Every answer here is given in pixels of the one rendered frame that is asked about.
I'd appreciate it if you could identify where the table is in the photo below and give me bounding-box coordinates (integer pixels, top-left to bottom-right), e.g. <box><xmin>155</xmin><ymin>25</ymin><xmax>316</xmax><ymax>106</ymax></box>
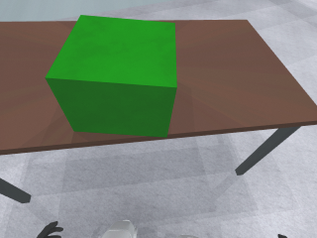
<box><xmin>0</xmin><ymin>19</ymin><xmax>317</xmax><ymax>203</ymax></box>

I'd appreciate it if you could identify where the left robot hand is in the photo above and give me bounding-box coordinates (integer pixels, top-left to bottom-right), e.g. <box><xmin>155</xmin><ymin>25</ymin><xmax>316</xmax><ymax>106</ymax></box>
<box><xmin>37</xmin><ymin>221</ymin><xmax>63</xmax><ymax>238</ymax></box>

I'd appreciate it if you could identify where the carton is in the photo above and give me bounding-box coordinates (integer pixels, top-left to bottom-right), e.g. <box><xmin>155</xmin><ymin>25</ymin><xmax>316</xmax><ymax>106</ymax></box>
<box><xmin>45</xmin><ymin>15</ymin><xmax>177</xmax><ymax>138</ymax></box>

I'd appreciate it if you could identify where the left robot thigh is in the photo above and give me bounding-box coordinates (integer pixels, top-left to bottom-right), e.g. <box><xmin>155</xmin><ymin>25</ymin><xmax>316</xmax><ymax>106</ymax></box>
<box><xmin>102</xmin><ymin>220</ymin><xmax>138</xmax><ymax>238</ymax></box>

